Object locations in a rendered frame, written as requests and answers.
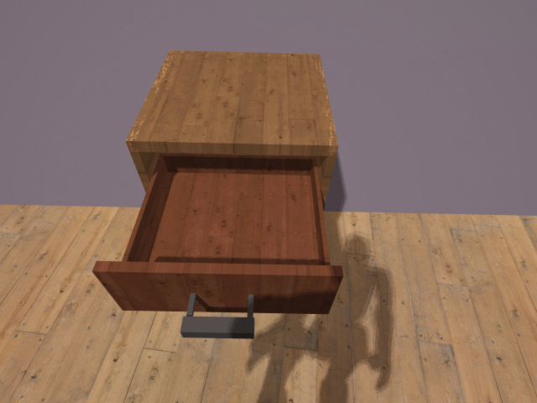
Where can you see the handle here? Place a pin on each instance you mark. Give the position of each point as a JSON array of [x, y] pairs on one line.
[[217, 327]]

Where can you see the drawer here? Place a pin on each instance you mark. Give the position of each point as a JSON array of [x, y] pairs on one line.
[[225, 227]]

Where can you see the cabinet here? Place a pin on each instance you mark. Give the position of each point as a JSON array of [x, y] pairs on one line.
[[236, 103]]

